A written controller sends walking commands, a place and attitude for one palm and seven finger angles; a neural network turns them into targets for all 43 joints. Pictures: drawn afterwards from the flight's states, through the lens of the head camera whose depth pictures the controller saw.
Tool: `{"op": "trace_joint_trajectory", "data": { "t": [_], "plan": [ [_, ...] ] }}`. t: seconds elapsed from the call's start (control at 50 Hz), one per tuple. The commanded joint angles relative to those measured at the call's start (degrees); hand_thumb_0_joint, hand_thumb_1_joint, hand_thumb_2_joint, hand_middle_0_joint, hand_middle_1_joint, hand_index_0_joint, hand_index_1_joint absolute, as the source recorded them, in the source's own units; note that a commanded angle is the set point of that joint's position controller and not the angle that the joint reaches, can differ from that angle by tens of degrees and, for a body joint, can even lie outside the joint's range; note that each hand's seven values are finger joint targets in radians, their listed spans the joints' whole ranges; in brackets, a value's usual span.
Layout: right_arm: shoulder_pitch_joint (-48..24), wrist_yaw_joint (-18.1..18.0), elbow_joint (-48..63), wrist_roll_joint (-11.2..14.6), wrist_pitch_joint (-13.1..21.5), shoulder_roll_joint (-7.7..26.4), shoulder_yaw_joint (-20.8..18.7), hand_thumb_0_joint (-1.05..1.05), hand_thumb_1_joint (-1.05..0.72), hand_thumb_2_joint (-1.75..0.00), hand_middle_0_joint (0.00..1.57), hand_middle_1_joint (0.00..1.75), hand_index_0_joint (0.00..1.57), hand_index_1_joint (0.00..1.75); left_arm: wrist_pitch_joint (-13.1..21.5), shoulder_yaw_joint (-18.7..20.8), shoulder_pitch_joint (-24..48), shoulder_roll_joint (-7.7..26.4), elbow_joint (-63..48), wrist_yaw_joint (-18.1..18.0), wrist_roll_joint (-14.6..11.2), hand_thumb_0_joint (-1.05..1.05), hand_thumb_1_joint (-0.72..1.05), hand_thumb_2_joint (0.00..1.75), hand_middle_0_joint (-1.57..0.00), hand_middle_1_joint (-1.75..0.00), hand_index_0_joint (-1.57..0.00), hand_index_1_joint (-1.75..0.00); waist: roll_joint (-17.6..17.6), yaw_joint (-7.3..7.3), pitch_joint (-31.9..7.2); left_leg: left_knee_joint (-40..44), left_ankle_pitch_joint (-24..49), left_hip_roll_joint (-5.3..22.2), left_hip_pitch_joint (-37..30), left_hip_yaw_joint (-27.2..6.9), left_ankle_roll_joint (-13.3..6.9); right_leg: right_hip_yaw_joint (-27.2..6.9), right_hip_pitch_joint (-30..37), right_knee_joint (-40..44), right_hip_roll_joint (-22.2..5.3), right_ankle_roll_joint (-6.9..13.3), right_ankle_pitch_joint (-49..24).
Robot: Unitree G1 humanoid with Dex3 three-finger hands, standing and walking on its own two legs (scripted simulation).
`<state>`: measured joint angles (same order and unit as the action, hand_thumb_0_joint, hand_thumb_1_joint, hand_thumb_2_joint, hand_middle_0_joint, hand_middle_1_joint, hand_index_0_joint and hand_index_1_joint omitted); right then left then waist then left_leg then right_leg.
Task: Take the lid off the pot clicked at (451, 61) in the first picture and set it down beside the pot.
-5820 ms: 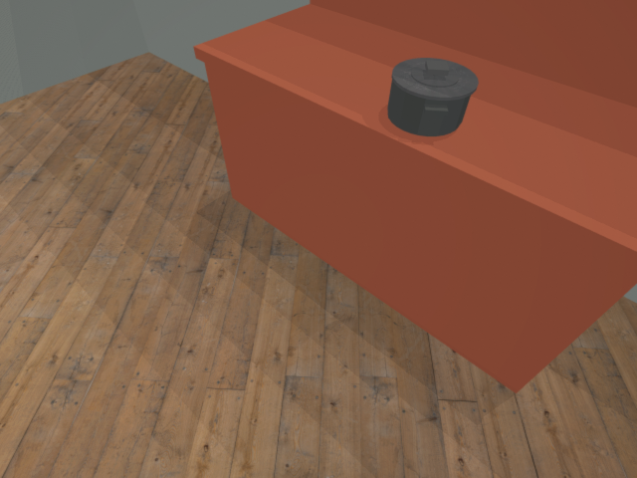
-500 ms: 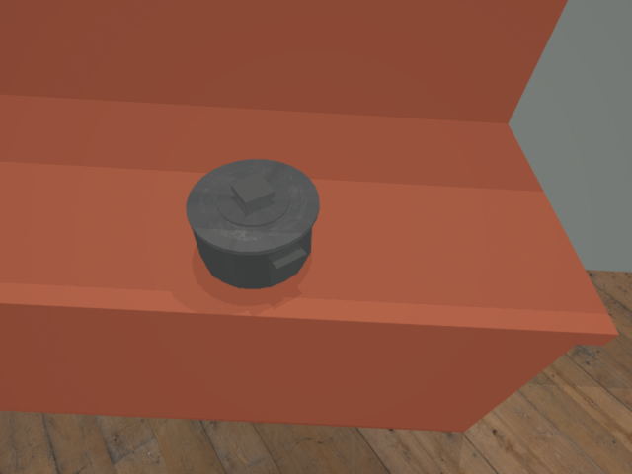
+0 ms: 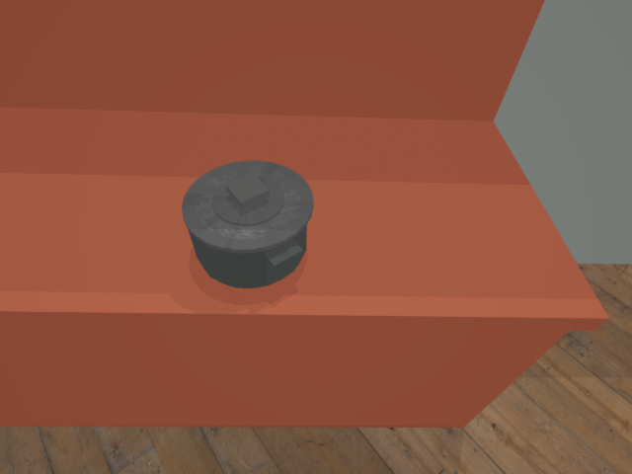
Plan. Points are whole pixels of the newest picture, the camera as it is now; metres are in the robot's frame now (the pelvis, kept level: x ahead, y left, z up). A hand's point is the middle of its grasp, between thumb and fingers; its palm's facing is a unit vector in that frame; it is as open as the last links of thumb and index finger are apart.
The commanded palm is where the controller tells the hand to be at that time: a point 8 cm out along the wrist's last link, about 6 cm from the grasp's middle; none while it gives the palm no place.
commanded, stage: come to a stop and stand still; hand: left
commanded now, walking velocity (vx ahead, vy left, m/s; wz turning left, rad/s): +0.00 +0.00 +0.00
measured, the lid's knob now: (247, 190) +0.50 +0.14 +0.08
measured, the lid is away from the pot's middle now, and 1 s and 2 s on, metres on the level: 0.00 0.00 0.00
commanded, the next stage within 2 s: look again from close up in 0.82 s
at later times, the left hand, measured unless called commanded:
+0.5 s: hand out of the picture +0.01 +0.20 -0.17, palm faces +0.01 -0.98 -0.18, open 7.3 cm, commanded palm none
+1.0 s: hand out of the picture +0.01 +0.20 -0.17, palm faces +0.02 -0.99 -0.17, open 7.3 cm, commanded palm none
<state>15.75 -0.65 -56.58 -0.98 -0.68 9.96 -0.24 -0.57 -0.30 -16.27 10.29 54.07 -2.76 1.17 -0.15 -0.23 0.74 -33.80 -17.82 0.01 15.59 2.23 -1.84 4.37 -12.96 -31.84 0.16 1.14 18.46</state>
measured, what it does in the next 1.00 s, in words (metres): stands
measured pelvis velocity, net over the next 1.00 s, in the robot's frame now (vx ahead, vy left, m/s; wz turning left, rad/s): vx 0.02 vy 0.04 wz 0.00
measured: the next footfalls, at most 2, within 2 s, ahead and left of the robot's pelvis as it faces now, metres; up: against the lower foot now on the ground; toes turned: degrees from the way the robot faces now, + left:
none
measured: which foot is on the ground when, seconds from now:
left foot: down 0.00-1.00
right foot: down 0.00-1.00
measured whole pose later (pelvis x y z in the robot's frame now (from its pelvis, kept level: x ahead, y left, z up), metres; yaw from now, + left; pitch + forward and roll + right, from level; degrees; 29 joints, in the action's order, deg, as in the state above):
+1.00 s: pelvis +0.02 +0.04 +0.01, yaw +0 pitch -1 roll -1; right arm 15.7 -2.0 -63.6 -0.2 1.7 8.6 0.6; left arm -0.2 -0.9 -18.3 9.2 61.4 -2.8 0.9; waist -1.7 -0.9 1.8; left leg -25.6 -15.8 -3.4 9.1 3.5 -4.8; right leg 3.1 -6.8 -24.2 -2.8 -2.1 16.3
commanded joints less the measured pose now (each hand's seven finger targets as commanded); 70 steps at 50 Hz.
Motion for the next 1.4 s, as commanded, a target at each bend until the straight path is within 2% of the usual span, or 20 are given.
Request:
{"op": "trace_joint_trajectory", "data": {
  "t": [0.0,0.1,0.18,0.26,0.32,0.44,0.46,0.54,0.56,0.64,0.76,0.8,0.86,0.94,0.98,1.12,1.16,1.34,1.36,1.38],
  "plan": [
    [-0.48,-0.25,3.76,0.13,1.65,5.93,-0.51,0.00,-0.90,-0.90,0.20,0.30,0.20,0.30,0.99,1.32,-3.29,6.49,-2.06,0.14,-0.38,0.00,0.90,0.90,-0.20,-0.30,-0.20,-0.30,2.37,-0.85,2.46,11.09,1.19,5.65,4.37,-8.14,-1.22,-6.23,0.23,7.72,-5.00,1.87,-0.25],
    [1.56,-0.27,2.23,0.18,1.97,5.82,-0.27,0.00,-0.90,-0.90,0.20,0.30,0.20,0.30,0.86,1.18,-2.46,6.22,-1.64,0.38,-0.32,0.00,0.90,0.90,-0.20,-0.30,-0.20,-0.30,1.29,-0.47,2.23,12.52,0.25,5.76,3.69,-8.37,-1.31,-5.57,0.17,7.77,-4.99,1.53,-0.28],
    [2.16,-0.59,0.90,0.41,2.64,5.72,-0.09,0.00,-0.90,-0.90,0.20,0.30,0.20,0.30,1.07,1.07,-3.38,5.76,-0.36,0.32,-0.47,0.00,0.90,0.90,-0.20,-0.30,-0.20,-0.30,1.45,-0.79,-0.84,11.56,9.72,6.31,-0.21,-8.35,-1.67,-4.85,2.40,6.67,-5.29,1.12,-6.62],
    [3.03,-0.85,-0.50,0.64,2.68,4.80,-0.06,0.00,-0.90,-0.90,0.20,0.30,0.20,0.30,1.09,0.90,-3.63,5.71,1.13,0.27,-0.51,0.00,0.90,0.90,-0.20,-0.30,-0.20,-0.30,-0.07,-0.49,0.43,10.88,12.86,6.04,-1.59,-7.41,-1.51,-5.06,2.14,7.64,-5.91,1.18,-8.72],
    [3.11,-0.94,-1.37,0.68,2.65,4.78,0.03,0.00,-0.90,-0.90,0.20,0.30,0.20,0.30,1.02,0.64,-4.36,5.11,1.96,0.13,-0.50,0.00,0.90,0.90,-0.20,-0.30,-0.20,-0.30,1.14,-0.27,1.94,11.17,12.89,5.88,-2.14,-7.37,-1.44,-5.30,1.11,8.01,-5.95,1.05,-8.16],
    [3.16,-1.18,-2.53,0.86,2.99,4.73,-0.06,0.00,-0.90,-0.90,0.20,0.30,0.20,0.30,1.18,0.44,-5.69,4.68,3.69,0.02,-0.46,0.00,0.90,0.90,-0.20,-0.30,-0.20,-0.30,1.65,-0.26,0.36,11.22,18.40,6.14,-5.33,-7.32,-1.66,-4.86,2.11,8.19,-6.30,0.69,-10.56],
    [3.09,-1.25,-2.76,0.88,2.96,4.74,-0.06,0.00,-0.90,-0.90,0.20,0.30,0.20,0.30,1.14,0.50,-5.67,4.96,3.97,0.09,-0.51,0.00,0.90,0.90,-0.20,-0.30,-0.20,-0.30,0.47,-0.37,0.71,11.25,19.14,6.38,-5.34,-7.42,-1.77,-4.51,2.32,8.32,-6.11,0.69,-10.81],
    [3.07,-1.36,-3.39,0.92,3.00,4.75,-0.02,0.00,-0.90,-0.90,0.20,0.30,0.20,0.30,1.05,0.32,-6.27,4.26,4.87,-0.07,-0.46,0.00,0.90,0.90,-0.20,-0.30,-0.20,-0.30,1.76,-0.26,1.34,11.92,20.00,6.33,-6.38,-7.33,-1.66,-4.38,2.08,8.69,-6.44,0.45,-10.14],
    [2.97,-1.41,-3.43,0.94,3.00,4.71,-0.05,0.00,-0.90,-0.90,0.20,0.30,0.20,0.30,1.04,0.41,-6.35,4.53,4.98,0.00,-0.49,0.00,0.90,0.90,-0.20,-0.30,-0.20,-0.30,0.76,-0.43,1.49,12.01,20.77,6.55,-6.37,-7.74,-1.86,-4.02,2.40,8.83,-6.25,0.41,-10.51],
    [3.08,-1.47,-3.69,0.95,3.03,4.72,-0.03,0.00,-0.90,-0.90,0.20,0.30,0.20,0.30,1.00,0.32,-6.54,4.02,5.44,-0.12,-0.42,0.00,0.90,0.90,-0.20,-0.30,-0.20,-0.30,1.49,-0.22,2.11,12.48,21.05,6.30,-6.71,-7.55,-1.70,-4.31,2.34,9.13,-6.49,0.24,-10.45],
    [2.86,-1.44,-4.27,1.00,3.04,4.55,-0.06,0.00,-0.90,-0.90,0.20,0.30,0.20,0.30,1.03,0.33,-6.89,4.19,5.83,-0.06,-0.45,0.00,0.90,0.90,-0.20,-0.30,-0.20,-0.30,0.00,-0.62,2.56,12.79,20.76,6.37,-6.45,-7.63,-1.88,-3.93,3.12,9.87,-6.69,0.17,-10.96],
    [2.99,-1.47,-4.32,0.98,3.10,4.72,-0.09,0.00,-0.90,-0.90,0.20,0.30,0.20,0.30,1.00,0.35,-6.95,3.92,5.86,-0.15,-0.42,0.00,0.90,0.90,-0.20,-0.30,-0.20,-0.30,1.07,-0.50,2.37,12.98,21.14,6.21,-6.92,-7.60,-1.78,-4.13,3.02,9.78,-6.91,0.07,-10.81],
    [3.20,-1.46,-4.84,0.99,3.11,4.40,-0.07,0.00,-0.90,-0.90,0.20,0.30,0.20,0.30,1.11,0.31,-7.04,4.18,6.09,-0.12,-0.49,0.00,0.90,0.90,-0.20,-0.30,-0.20,-0.30,-0.17,-0.68,2.13,12.96,22.09,6.40,-7.04,-7.52,-1.87,-3.95,3.68,10.01,-6.93,0.18,-11.90],
    [3.46,-1.39,-5.24,1.01,3.06,4.13,-0.02,0.00,-0.90,-0.90,0.20,0.30,0.20,0.30,1.15,0.25,-7.07,3.74,6.29,-0.18,-0.45,0.00,0.90,0.90,-0.20,-0.30,-0.20,-0.30,0.64,-0.52,2.89,13.33,19.49,6.08,-6.56,-7.13,-1.69,-4.41,3.31,10.47,-7.25,0.14,-11.18],
    [3.44,-1.34,-5.35,1.06,3.00,4.38,-0.06,0.00,-0.90,-0.90,0.20,0.30,0.20,0.30,1.08,0.16,-6.92,3.79,6.31,-0.15,-0.44,0.00,0.90,0.90,-0.20,-0.30,-0.20,-0.30,-0.93,-0.57,3.79,13.46,18.17,6.09,-5.47,-7.23,-1.77,-4.32,3.32,10.54,-7.22,0.14,-10.79],
    [4.32,-1.36,-6.15,1.06,3.17,3.58,-0.10,0.00,-0.90,-0.90,0.20,0.30,0.20,0.30,1.18,0.18,-7.54,3.37,6.70,-0.18,-0.47,0.00,0.90,0.90,-0.20,-0.30,-0.20,-0.30,1.23,-0.60,2.89,14.07,18.00,6.14,-6.29,-7.40,-1.82,-4.32,3.30,10.55,-7.19,0.03,-10.18],
    [4.66,-1.34,-6.32,1.17,3.15,3.39,-0.11,0.00,-0.90,-0.90,0.20,0.30,0.20,0.30,1.22,0.10,-7.48,3.50,6.82,-0.12,-0.48,0.00,0.90,0.90,-0.20,-0.30,-0.20,-0.30,-0.99,-0.79,3.55,13.83,18.29,6.22,-5.30,-7.55,-2.04,-3.92,3.75,10.81,-7.13,0.00,-10.78],
    [5.84,-1.43,-7.04,1.13,3.19,2.72,-0.11,0.00,-0.90,-0.90,0.20,0.30,0.20,0.30,1.13,0.06,-8.12,2.29,7.47,-0.21,-0.42,0.00,0.90,0.90,-0.20,-0.30,-0.20,-0.30,1.58,-0.51,4.01,15.00,16.04,6.21,-5.34,-7.78,-2.01,-3.72,2.82,10.55,-7.06,-0.24,-8.79],
    [5.61,-1.46,-7.05,1.17,3.19,2.62,-0.18,0.00,-0.90,-0.90,0.20,0.30,0.20,0.30,1.15,0.09,-8.24,2.45,7.60,-0.16,-0.44,0.00,0.90,0.90,-0.20,-0.30,-0.20,-0.30,-0.27,-0.75,4.09,14.83,16.68,6.34,-5.06,-8.08,-2.26,-3.59,3.19,10.69,-6.90,-0.19,-9.31],
    [5.77,-1.47,-7.02,1.16,3.23,2.88,-0.26,0.00,-0.90,-0.90,0.20,0.30,0.20,0.30,1.16,0.06,-8.42,2.13,7.65,-0.22,-0.37,0.00,0.90,0.90,-0.20,-0.30,-0.20,-0.30,0.16,-0.59,3.76,14.65,16.63,6.26,-5.40,-7.83,-2.14,-3.75,3.04,10.59,-7.10,-0.16,-9.29]
  ]
}}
